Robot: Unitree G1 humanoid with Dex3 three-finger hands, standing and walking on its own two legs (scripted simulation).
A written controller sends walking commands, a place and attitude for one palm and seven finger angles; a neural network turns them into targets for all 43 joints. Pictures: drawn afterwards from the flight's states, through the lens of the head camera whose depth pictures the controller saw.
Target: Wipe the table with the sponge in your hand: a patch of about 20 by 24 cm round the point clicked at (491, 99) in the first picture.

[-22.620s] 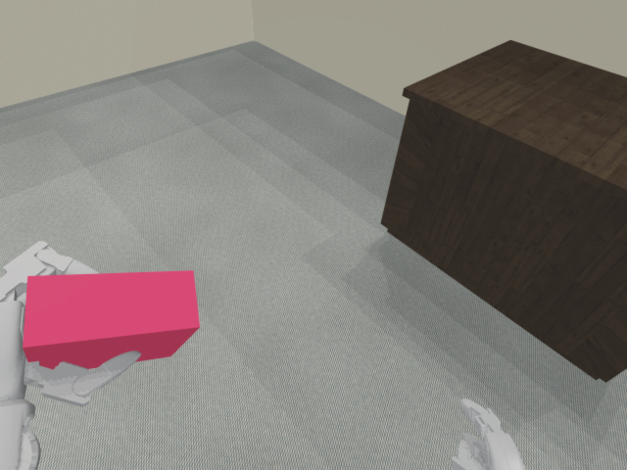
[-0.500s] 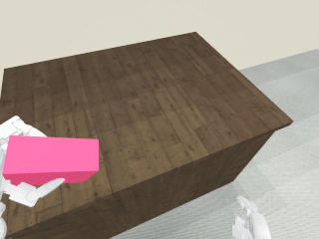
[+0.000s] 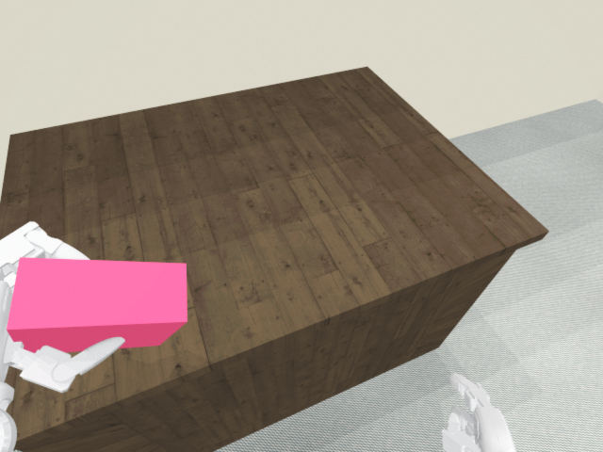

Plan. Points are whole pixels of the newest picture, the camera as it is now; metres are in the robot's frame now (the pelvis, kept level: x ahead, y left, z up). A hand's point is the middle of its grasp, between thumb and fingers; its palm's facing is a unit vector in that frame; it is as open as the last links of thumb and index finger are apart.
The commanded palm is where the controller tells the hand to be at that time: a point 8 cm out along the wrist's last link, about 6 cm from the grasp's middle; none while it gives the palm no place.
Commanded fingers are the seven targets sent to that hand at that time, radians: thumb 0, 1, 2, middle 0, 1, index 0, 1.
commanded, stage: come to a stop and stand still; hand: left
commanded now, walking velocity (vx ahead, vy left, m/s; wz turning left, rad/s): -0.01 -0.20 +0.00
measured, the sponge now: (128, 309) +0.23 +0.19 +0.14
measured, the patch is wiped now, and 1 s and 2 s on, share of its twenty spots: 0.00 0.00 0.00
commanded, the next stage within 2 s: look again from close up in 1.18 s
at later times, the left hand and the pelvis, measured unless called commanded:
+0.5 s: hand (28, 315) +0.21 +0.27 +0.16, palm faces +0.36 -0.84 -0.40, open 10.0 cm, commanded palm +0.15 +0.31 +0.18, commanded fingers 0.00 0.10 1.30 -1.20 -1.60 -1.20 -1.60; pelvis -0.01 +0.02 +0.00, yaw +0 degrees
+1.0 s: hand out of the picture +0.23 +0.34 +0.17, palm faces +0.37 -0.85 -0.37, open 10.0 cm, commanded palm +0.16 +0.37 +0.18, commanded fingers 0.00 0.10 1.30 -1.20 -1.60 -1.20 -1.60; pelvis +0.01 +0.09 +0.01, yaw +1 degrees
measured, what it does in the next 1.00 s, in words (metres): shifts its weight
